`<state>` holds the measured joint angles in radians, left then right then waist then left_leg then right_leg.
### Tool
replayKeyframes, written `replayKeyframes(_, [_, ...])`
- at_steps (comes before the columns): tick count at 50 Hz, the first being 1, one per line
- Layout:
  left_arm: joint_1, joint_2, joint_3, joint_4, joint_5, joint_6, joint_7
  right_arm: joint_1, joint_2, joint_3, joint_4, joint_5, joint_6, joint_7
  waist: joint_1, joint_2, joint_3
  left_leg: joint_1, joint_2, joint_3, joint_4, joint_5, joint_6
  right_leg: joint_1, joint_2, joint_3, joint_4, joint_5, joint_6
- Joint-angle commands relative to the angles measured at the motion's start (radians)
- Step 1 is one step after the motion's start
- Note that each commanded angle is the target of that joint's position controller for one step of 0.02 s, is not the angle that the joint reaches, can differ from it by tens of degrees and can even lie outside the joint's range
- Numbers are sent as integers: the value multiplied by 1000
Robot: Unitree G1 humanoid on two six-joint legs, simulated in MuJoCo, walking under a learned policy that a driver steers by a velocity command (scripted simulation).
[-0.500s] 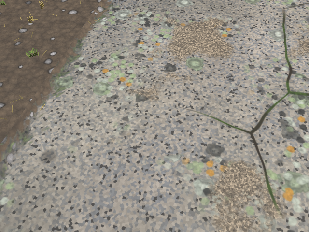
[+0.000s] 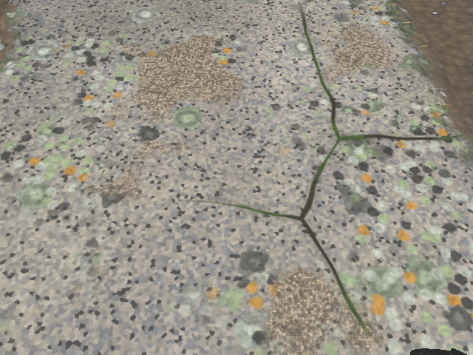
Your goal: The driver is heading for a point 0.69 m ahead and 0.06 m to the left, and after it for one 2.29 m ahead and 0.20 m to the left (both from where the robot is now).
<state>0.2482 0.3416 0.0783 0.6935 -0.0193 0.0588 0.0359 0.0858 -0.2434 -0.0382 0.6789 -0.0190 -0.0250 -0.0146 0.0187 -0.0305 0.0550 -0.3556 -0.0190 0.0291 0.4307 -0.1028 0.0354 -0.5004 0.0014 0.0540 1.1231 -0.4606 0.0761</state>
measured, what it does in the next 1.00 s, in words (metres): walks ahead: right foot, then left foot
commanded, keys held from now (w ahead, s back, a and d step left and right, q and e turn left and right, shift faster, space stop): w+e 0.14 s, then w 0.06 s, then w+q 0.80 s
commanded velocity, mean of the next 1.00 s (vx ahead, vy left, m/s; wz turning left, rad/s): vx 0.43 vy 0.00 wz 0.13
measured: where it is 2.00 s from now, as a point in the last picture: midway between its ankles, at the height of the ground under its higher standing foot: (227, 197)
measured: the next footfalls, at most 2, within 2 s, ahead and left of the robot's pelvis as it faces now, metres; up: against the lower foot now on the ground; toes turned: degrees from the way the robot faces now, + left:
right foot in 0.24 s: +0.08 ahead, -0.15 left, +0.00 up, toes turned -10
left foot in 0.72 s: +0.44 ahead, +0.04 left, +0.00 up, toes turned +5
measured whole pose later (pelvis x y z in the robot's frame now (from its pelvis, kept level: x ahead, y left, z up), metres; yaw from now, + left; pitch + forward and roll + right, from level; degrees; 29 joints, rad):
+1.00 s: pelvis +0.43 -0.04 +0.01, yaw +13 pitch +2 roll +1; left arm 0.14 0.30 0.04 0.64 0.02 -0.10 0.01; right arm 0.29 -0.28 -0.07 0.74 0.02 -0.05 0.01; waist -0.04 -0.03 0.03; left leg -0.18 -0.13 -0.10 0.35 -0.19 0.09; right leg -0.68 -0.13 0.10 0.86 -0.13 0.07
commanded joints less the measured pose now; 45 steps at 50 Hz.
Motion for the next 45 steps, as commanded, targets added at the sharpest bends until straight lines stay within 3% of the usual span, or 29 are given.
replayKeyframes(1, [59,45,10,-68,8,-15,-11,9,-173,-55,-39,12,-15,-8,-13,180,-131,131,267,-230,-247,-205,195,-23,-62,-26,-101,61,-13])
replayKeyframes(3, [23,42,5,-81,12,-30,-24,7,-199,-66,-31,23,-24,-5,-19,158,-138,132,287,-206,-266,-243,194,18,-82,-32,-207,93,-42])
replayKeyframes(7, [12,60,7,-74,4,-42,-42,9,-236,-81,-14,38,-29,14,-17,155,-118,111,302,-140,-283,-295,173,124,-72,-84,-374,131,-90])
replayKeyframes(10, [74,42,5,-39,8,-48,-48,17,-227,-75,11,58,-18,29,26,118,-109,54,282,-92,-215,-386,137,291,-30,-134,-578,184,-132])
replayKeyframes(11, [133,36,5,-7,11,-52,-44,32,-190,-62,24,53,-16,34,46,91,-110,-17,244,-62,-149,-425,110,410,-3,-134,-636,169,-148])
replayKeyframes(12, [210,54,10,16,9,-56,-38,19,-119,-36,25,38,-21,44,77,12,-107,-135,181,10,22,-409,55,546,-69,-16,-723,106,-177])
replayKeyframes(13, [262,156,26,6,18,-59,-26,-6,-31,-6,-11,8,-32,61,82,-238,-113,-395,58,118,392,-467,-38,677,-322,378,-854,-45,-278])
replayKeyframes(14, [239,227,44,-18,29,-78,-30,-49,-133,-35,-32,35,-46,56,96,-208,-36,-545,42,1,552,-467,-26,569,-420,570,-949,-168,-384])
replayKeyframes(15, [198,165,28,-28,30,-100,-31,-49,-185,-49,-26,55,-52,55,82,-138,11,-583,95,-65,608,-360,-9,556,-386,498,-960,-197,-363])
replayKeyframes(16, [159,124,15,-29,27,-116,-32,-20,-184,-51,-7,59,-53,58,54,-131,27,-592,107,-85,604,-257,0,554,-346,404,-957,-122,-322])
replayKeyframes(18, [115,92,3,-31,26,-126,-28,7,-177,-54,26,43,-50,57,36,-100,22,-547,115,-113,574,-116,-14,544,-293,233,-970,121,-262])
replayKeyframes(21, [124,71,0,-22,44,-141,-19,26,-135,-49,44,50,-41,57,29,-61,-6,-486,72,-130,550,37,-46,523,-250,38,-976,405,-230])
replayKeyframes(25, [112,72,2,-3,37,-149,-14,-32,-94,-32,14,43,-33,63,39,-62,30,-376,61,-64,347,200,-59,447,-212,-123,-1014,472,-206])
replayKeyframes(30, [181,90,12,56,19,-134,-10,-151,-61,-10,-50,44,-42,97,79,-36,84,-370,48,11,174,162,-3,567,-262,-192,-974,654,-201])
replayKeyframes(33, [170,127,22,60,14,-112,4,-117,-99,-26,-68,43,-43,110,28,-91,4,-261,-24,90,164,15,58,663,-275,-228,-799,1190,-177])
replayKeyframes(34, [163,140,26,58,15,-102,12,-45,-126,-40,-58,44,-38,107,-17,-112,-50,-174,-58,110,174,-35,82,678,-274,-235,-687,1357,-168])
replayKeyframes(35, [150,154,29,55,16,-95,16,85,-175,-63,-32,47,-35,99,-89,-111,-127,6,-86,106,151,-31,114,631,-263,-241,-514,1404,-154])
replayKeyframes(36, [128,160,27,46,13,-100,19,242,-228,-91,-1,47,-28,80,-183,-67,-203,298,-65,24,91,29,160,444,-230,-248,-276,1258,-121])
replayKeyframes(37, [213,32,-11,2,44,-125,2,331,-326,-112,12,40,-19,58,-124,191,-328,733,210,-424,126,16,312,-4,-84,-214,123,355,-58])
replayKeyframes(38, [211,23,-31,-13,25,-168,-17,327,-306,-101,-4,44,-27,54,-116,187,-501,865,365,-883,-52,-176,447,-197,61,10,338,-133,-47])
replayKeyframes(39, [64,95,-9,-45,-17,-194,-32,310,-248,-87,2,38,-30,50,-164,106,-375,774,324,-748,-118,-205,370,-296,-8,84,342,-52,-69])
replayKeyframes(40, [9,93,-13,-71,-25,-208,-33,249,-217,-78,-1,43,-35,47,-127,57,-231,601,282,-610,-139,-170,325,-299,-54,67,249,39,-86])
replayKeyframes(41, [-3,82,-12,-65,-2,-211,-26,178,-190,-68,-14,44,-38,47,-72,-4,-139,430,234,-515,-158,-80,291,-252,-89,51,152,84,-82])
replayKeyframes(42, [15,90,-3,-59,19,-203,-21,129,-161,-59,-29,35,-40,43,-32,13,-94,308,193,-442,-181,6,279,-186,-112,48,91,119,-70])
replayKeyframes(43, [40,87,-1,-57,26,-189,-23,105,-155,-56,-43,26,-39,39,-3,47,-79,221,172,-413,-208,50,282,-132,-122,45,68,140,-56])
replayKeyframes(45, [63,62,-6,-57,37,-167,-22,95,-165,-60,-40,30,-43,31,19,68,-64,109,152,-351,-228,145,289,-93,-128,16,-13,160,-20])
Keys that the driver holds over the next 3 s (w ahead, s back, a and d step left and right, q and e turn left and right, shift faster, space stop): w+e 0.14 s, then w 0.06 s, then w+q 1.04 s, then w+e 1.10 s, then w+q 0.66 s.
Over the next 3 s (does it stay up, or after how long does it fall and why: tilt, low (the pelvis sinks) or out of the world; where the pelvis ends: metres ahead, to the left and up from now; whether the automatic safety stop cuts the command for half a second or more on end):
stays up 1.51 0.09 0.01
